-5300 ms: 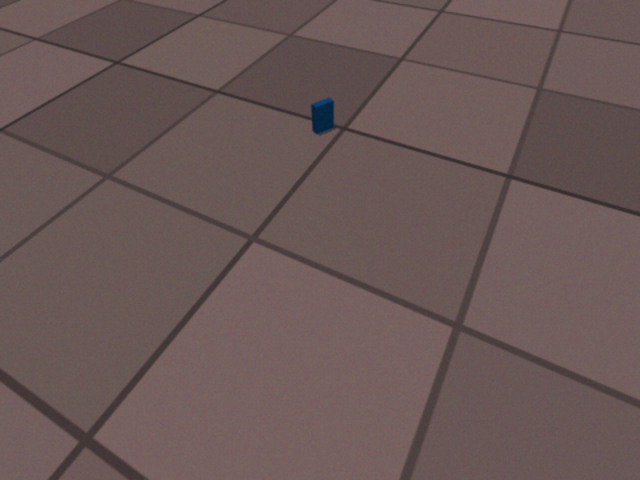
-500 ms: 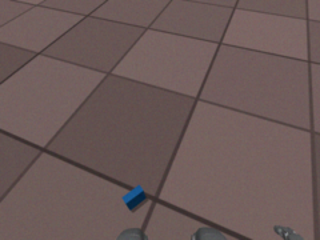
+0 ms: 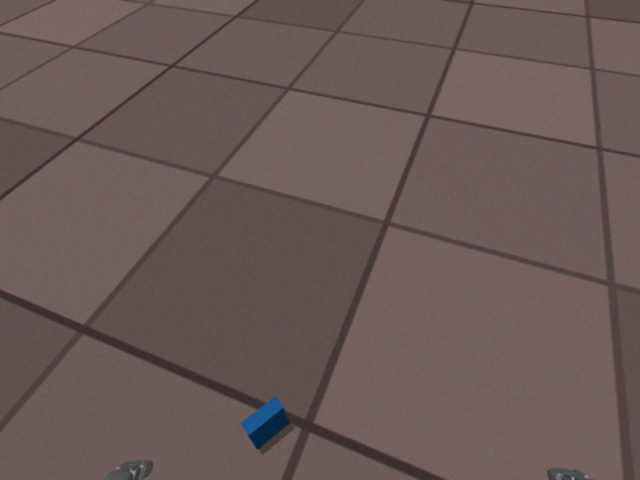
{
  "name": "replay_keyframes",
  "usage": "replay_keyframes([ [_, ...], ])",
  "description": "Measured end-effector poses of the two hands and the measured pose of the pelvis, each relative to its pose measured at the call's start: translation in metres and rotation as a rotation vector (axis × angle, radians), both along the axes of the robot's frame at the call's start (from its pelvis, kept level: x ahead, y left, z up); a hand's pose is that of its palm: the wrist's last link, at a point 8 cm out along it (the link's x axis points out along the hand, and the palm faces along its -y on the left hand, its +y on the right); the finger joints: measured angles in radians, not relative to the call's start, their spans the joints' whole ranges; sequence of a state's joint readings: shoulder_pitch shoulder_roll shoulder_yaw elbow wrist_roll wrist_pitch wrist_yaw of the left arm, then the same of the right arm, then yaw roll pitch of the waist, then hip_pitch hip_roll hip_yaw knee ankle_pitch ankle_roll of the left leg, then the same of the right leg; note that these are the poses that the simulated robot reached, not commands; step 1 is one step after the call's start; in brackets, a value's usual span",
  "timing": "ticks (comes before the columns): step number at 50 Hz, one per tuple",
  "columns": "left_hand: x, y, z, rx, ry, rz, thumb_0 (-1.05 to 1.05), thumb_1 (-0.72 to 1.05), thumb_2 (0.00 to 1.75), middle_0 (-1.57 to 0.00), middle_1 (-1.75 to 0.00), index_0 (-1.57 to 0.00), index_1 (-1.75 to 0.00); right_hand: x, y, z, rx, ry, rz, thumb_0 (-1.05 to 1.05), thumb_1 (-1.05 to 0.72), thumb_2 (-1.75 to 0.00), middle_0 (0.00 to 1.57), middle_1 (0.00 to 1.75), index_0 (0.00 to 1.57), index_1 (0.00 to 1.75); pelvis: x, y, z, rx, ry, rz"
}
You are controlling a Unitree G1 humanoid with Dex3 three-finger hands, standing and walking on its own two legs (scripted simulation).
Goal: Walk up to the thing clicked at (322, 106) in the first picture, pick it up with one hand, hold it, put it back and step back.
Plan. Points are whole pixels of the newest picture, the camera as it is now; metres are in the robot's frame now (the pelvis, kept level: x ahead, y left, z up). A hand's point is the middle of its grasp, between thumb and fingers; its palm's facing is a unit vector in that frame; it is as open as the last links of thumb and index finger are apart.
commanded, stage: walk up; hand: left
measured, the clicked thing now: (266, 423) +0.36 +0.19 -0.70
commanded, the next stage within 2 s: stand in 0.56 s
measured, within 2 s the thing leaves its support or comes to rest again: neither
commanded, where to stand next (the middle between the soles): +0.06 -0.02 m, yaw +1 degrees
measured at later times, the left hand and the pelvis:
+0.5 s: hand out of the picture +0.07 +0.25 -0.16, palm faces +0.00 -0.95 -0.32, open 7.4 cm; pelvis +0.01 +0.01 +0.00, yaw +0 degrees
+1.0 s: hand out of the picture +0.10 +0.26 -0.15, palm faces -0.01 -0.94 -0.34, open 7.4 cm; pelvis +0.02 +0.00 +0.00, yaw +1 degrees
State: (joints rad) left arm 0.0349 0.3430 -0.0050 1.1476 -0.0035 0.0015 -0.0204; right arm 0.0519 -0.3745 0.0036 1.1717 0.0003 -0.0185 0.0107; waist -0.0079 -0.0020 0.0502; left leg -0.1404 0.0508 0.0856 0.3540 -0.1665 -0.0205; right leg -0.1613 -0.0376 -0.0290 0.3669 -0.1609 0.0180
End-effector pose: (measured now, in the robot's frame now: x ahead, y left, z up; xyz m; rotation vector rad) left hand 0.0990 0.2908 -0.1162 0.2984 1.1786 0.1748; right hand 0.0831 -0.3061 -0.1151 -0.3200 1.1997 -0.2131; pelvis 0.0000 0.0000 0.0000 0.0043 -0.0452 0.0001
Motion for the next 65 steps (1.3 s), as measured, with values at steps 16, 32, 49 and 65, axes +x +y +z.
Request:
replay_keyframes([
  [16, -0.035, 0.006, -0.005, 0.000, 0.093, 0.046, 0.00, 0.90, 0.90, -0.20, -0.30, -0.20, -0.30, -0.010, 0.011, -0.005, 0.022, 0.045, -0.002, 0.01, -0.91, -0.90, 0.20, 0.30, 0.20, 0.30, 0.003, 0.003, 0.002, -0.002, 0.007, 0.004],
  [32, -0.024, 0.008, -0.003, 0.006, 0.078, 0.037, 0.00, 0.90, 0.90, -0.20, -0.30, -0.20, -0.30, 0.008, 0.017, -0.004, 0.026, 0.024, 0.008, 0.01, -0.91, -0.90, 0.20, 0.30, 0.20, 0.30, 0.011, 0.006, 0.003, -0.002, 0.015, 0.008],
  [49, -0.003, 0.010, 0.002, 0.022, 0.035, 0.024, 0.00, 0.90, 0.90, -0.20, -0.30, -0.20, -0.30, 0.018, 0.015, -0.003, 0.026, 0.017, 0.009, 0.01, -0.91, -0.90, 0.20, 0.30, 0.20, 0.30, 0.021, 0.005, 0.003, -0.004, 0.011, 0.017],
  [65, -0.006, 0.009, 0.001, 0.021, 0.052, 0.033, 0.00, 0.90, 0.90, -0.20, -0.30, -0.20, -0.30, 0.019, 0.014, -0.003, 0.022, 0.037, 0.015, 0.01, -0.91, -0.90, 0.20, 0.30, 0.20, 0.30, 0.026, 0.003, 0.003, -0.005, 0.014, 0.024],
])
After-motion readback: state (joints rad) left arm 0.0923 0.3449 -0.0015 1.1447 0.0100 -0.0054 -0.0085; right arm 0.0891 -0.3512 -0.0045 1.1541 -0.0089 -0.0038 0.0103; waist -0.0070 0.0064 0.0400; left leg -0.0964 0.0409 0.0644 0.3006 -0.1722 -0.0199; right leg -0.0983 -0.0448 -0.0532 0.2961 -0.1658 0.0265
